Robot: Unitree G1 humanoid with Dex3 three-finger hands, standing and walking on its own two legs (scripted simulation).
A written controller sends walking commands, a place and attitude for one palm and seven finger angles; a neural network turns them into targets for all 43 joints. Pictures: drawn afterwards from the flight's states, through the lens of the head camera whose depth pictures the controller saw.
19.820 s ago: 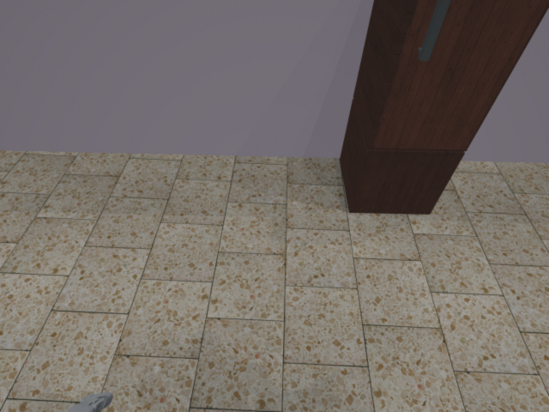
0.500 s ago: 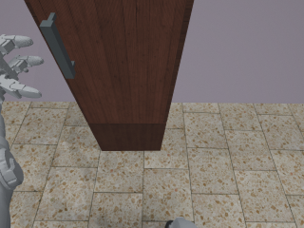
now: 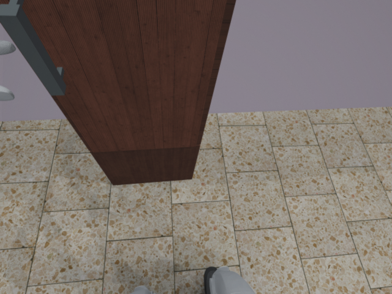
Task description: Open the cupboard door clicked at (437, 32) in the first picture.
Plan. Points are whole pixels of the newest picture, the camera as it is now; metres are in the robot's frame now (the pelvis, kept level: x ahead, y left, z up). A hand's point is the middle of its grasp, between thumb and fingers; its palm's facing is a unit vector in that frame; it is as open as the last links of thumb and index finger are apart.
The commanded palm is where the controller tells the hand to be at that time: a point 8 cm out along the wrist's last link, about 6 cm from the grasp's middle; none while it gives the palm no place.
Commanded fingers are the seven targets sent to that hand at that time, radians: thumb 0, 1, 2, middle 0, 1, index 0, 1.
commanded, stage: move the hooked fingers beside the handle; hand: left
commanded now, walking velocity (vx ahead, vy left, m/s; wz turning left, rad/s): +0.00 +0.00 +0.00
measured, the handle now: (40, 48) +0.54 +0.22 +0.14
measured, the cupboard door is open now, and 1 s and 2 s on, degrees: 0 0 0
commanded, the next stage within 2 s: slide the fingers in behind the handle in 1.30 s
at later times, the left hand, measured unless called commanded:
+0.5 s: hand out of the picture +0.48 +0.29 +0.15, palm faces +0.00 -1.00 -0.01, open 14.0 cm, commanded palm +0.46 +0.33 +0.14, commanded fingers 0.00 -0.50 0.30 -0.30 -1.20 -0.30 -1.20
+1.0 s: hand out of the picture +0.48 +0.29 +0.15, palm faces +0.01 -1.00 +0.00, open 14.0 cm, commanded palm +0.46 +0.35 +0.14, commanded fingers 0.00 -0.50 0.30 -0.30 -1.20 -0.30 -1.20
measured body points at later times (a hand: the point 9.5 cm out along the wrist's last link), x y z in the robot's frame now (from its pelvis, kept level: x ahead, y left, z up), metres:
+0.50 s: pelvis +0.00 -0.01 +0.00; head +0.11 +0.02 +0.44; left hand +0.47 +0.34 +0.15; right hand +0.05 -0.28 -0.10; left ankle -0.05 +0.11 -0.71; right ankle +0.02 -0.15 -0.71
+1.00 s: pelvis -0.01 -0.01 +0.00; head +0.11 +0.01 +0.43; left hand +0.47 +0.35 +0.16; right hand -0.04 -0.29 -0.10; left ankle -0.05 +0.11 -0.71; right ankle +0.02 -0.15 -0.71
